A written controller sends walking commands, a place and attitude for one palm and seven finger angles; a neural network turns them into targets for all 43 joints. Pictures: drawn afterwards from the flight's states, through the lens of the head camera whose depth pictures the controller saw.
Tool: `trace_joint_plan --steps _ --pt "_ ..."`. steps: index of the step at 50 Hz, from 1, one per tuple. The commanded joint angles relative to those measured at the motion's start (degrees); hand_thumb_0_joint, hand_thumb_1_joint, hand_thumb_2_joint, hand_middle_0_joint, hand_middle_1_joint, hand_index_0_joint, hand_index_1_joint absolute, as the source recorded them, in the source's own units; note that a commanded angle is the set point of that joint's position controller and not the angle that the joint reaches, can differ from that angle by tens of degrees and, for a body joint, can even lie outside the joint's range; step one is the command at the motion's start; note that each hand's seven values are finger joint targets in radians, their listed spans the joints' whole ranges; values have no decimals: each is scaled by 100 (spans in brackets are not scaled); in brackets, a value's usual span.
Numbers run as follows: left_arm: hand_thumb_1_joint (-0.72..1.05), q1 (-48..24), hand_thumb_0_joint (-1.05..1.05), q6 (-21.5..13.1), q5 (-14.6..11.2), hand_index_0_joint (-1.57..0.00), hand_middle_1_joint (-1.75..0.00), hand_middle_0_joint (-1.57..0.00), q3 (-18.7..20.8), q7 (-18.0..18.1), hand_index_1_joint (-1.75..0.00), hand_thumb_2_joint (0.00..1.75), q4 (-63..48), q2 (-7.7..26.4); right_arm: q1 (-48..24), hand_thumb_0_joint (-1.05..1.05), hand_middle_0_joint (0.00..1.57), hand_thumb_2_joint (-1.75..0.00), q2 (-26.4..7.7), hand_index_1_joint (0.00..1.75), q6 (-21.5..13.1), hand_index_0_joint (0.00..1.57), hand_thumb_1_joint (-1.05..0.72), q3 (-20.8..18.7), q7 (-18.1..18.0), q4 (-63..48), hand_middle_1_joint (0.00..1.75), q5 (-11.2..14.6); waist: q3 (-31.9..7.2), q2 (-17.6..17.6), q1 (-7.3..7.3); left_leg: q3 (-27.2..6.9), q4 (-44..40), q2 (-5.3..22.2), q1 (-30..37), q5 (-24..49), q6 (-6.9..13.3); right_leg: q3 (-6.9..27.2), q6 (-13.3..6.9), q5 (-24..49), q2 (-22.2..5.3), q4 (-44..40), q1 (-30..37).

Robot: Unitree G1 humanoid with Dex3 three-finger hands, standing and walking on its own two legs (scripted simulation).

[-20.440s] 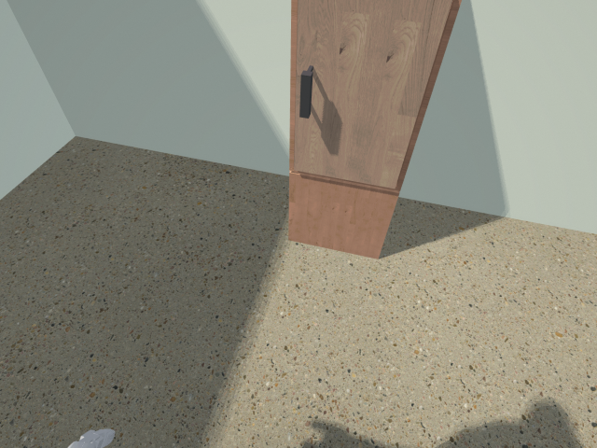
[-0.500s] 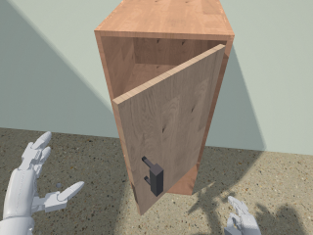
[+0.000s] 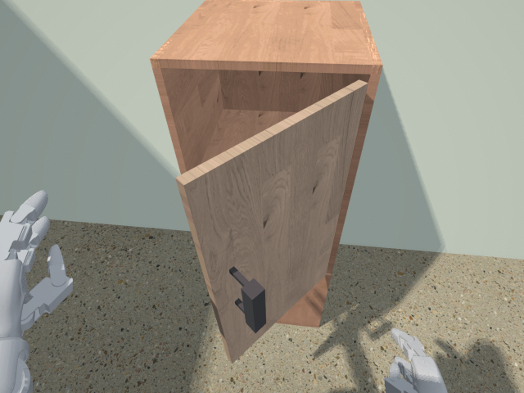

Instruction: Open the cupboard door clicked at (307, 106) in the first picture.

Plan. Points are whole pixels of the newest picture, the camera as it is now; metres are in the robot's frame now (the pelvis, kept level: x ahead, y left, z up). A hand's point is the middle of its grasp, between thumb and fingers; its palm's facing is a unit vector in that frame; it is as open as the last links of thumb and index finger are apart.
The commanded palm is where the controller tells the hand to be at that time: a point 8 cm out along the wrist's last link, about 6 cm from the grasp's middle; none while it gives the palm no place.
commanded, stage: draw the hand back to the body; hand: left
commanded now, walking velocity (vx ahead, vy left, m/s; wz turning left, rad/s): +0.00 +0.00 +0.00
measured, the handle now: (246, 298) +0.28 +0.08 -0.04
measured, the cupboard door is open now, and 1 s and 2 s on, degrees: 50 50 50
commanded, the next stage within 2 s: step back with the hand held close in 0.14 s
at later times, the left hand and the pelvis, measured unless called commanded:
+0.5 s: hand (67, 285) +0.18 +0.26 +0.15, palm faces +0.37 -0.78 -0.50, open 7.4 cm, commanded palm +0.12 +0.30 +0.17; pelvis -0.02 +0.00 +0.00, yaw +0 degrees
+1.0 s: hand out of the picture +0.10 +0.28 +0.16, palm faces +0.45 -0.73 -0.51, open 7.4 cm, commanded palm +0.03 +0.32 +0.17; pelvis -0.10 +0.01 -0.02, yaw +2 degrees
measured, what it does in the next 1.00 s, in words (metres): shifts its weight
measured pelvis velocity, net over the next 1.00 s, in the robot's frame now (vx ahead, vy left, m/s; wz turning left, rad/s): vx -0.10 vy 0.01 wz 0.04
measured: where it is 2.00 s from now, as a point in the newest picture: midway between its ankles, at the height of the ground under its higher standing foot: outside the picture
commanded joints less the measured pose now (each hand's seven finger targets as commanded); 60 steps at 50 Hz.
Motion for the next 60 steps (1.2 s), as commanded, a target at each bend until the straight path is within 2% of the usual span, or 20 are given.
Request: trace_joint_plan --steps 1,8,12,13,14,15,17,19,23,29,34,38,47,50,52,54,56,57,59,60 --pt "90 -490 0 -440 -7 -20 -30 -20 796 108 -30 90 -1359 1186 -775 0 20 -90 -548 30 -362 20 -90 -212 -85 -936 30 -5 -529 114 10 -106 -266 40 113 1795 61 122 -56 1567 -36 -299 8" --pt "90 -482 0 -447 -25 -20 -30 -20 715 85 -30 90 -1017 1083 -812 0 20 -90 -551 30 -389 20 -90 -235 -103 -853 30 7 -198 17 -12 -68 -322 36 67 1439 88 152 -42 1264 -28 -485 -166" --pt "90 -472 0 -512 -20 -20 -30 -20 732 75 -30 90 -1098 1100 -811 0 20 -90 -548 30 -423 20 -90 -251 -92 -848 30 3 -366 -72 3 -74 -338 28 151 1411 103 173 -24 1220 -23 -484 -120" --pt "90 -954 0 -512 -5 -20 -30 -20 768 99 -30 90 -1210 1238 -857 0 20 -90 -565 30 -425 20 -90 -237 -112 -809 30 12 -390 121 -27 -64 -334 17 169 1388 100 186 -34 1194 -40 -499 -122" --pt "90 -1370 0 -708 44 -20 -30 -20 1394 144 -30 90 -1441 1869 -753 0 20 -90 -679 30 -292 20 -90 -232 -118 -1050 30 70 127 -115 -297 -222 -128 140 -303 1027 163 634 1 1406 -309 -768 -790" --pt "90 -723 0 -704 50 -20 -30 -20 1114 91 -30 90 -906 1448 -728 0 20 -90 -602 30 -197 20 -90 -250 -126 -938 30 31 -11 -385 -320 -245 -8 115 -272 939 159 611 -10 1392 -418 -785 -800" --pt "90 -296 0 -740 73 -20 -30 -20 881 53 -30 90 -1018 1226 -734 0 20 -90 -653 30 -72 20 -90 -285 -99 -1030 30 11 -226 -265 -341 -190 59 126 -255 1123 142 572 -8 1556 -463 -680 -823" --pt "90 -38 0 -799 74 -20 -30 -20 937 81 -30 90 -1225 1271 -699 0 20 -90 -675 30 2 20 -90 -312 -117 -1095 30 2 -605 51 -333 -210 -2 185 -233 1616 119 441 -6 1929 -444 -402 -594" --pt "90 325 0 -808 48 -20 -30 -20 1159 146 -30 90 -1450 1456 -698 0 20 -90 -685 30 150 20 -90 -396 -146 -1214 30 34 -1115 -99 -325 -217 60 270 -246 2399 90 333 39 2578 -392 -32 -318" --pt "90 491 0 -835 34 -20 -30 -20 1294 214 -30 90 -1583 1558 -673 0 20 -90 -651 30 265 20 -90 -460 -173 -1351 30 90 -1111 -244 -346 -289 39 359 -572 2319 77 357 66 2448 -339 200 -377" --pt "90 494 0 -905 74 -20 -30 -20 1220 257 -30 90 -1723 1507 -652 0 20 -90 -687 30 220 20 -90 -455 -160 -1382 30 88 -793 104 -361 -431 -179 430 -1214 1222 155 441 67 1475 -281 214 -489" --pt "90 426 0 -1039 160 -20 -30 -20 1346 304 -30 90 -1829 1568 -640 0 20 -90 -754 30 130 20 -90 -457 -158 -1419 30 67 -528 285 -367 -705 -612 542 -2243 -532 305 484 77 600 -164 405 -193" --pt "90 164 0 -1249 343 -20 -30 -20 1420 323 -30 90 -1865 1438 -442 0 20 -90 -774 30 -171 20 -90 -488 -118 -1408 30 39 -390 343 -379 -1061 -770 831 -3677 -2270 554 622 120 97 75 1255 314" --pt "90 198 0 -1284 288 -20 -30 -20 1394 322 -30 90 -1890 1476 -322 0 20 -90 -716 30 -203 20 -90 -502 -77 -1325 30 16 -342 -386 -447 -652 380 290 -2849 -1793 313 1386 -131 -723 -411 153 -877" --pt "90 75 0 -1281 202 -20 -30 -20 1300 392 -30 90 -1958 1522 -228 0 20 -90 -604 30 -171 20 -90 -490 -37 -1105 30 6 -420 -1071 -485 -221 1857 -126 -1454 -842 2 1865 -530 -1364 -1169 -748 -2406" --pt "90 25 0 -1238 170 -20 -30 -20 1218 461 -30 90 -1949 1485 -231 0 20 -90 -536 30 -111 20 -90 -465 -7 -970 30 12 -593 -1196 -539 -206 2154 -126 -917 -504 -21 1583 -635 -703 -1396 -707 -2681" --pt "90 -20 0 -1223 159 -20 -30 -20 1311 481 -30 90 -2067 1613 -363 0 20 -90 -583 30 -81 20 -90 -449 -55 -978 30 32 -387 -678 -530 -366 1080 7 -901 -576 42 1115 -366 -677 -999 -330 -2731" --pt "90 29 0 -1251 162 -20 -30 -20 1379 480 -30 90 -2108 1651 -450 0 20 -90 -641 30 -87 20 -90 -437 -89 -1030 30 17 -211 -145 -501 -787 256 287 -1414 -787 173 866 -138 -695 -556 100 -2412" --pt "90 121 0 -1401 280 -20 -30 -20 1642 456 -30 90 -2316 1663 -613 0 20 -90 -775 30 -206 20 -90 -462 -136 -1123 30 -36 -520 1801 -404 -2523 -1822 1669 -3573 -2890 715 314 178 -545 454 2801 -345" --pt "90 31 0 -1411 326 -20 -30 -20 1645 423 -30 90 -2364 1671 -550 0 20 -90 -645 30 -283 20 -90 -511 -119 -1119 30 -81 -608 1537 -439 -2834 -2127 1961 -3758 -2870 936 516 160 -780 570 4016 -248"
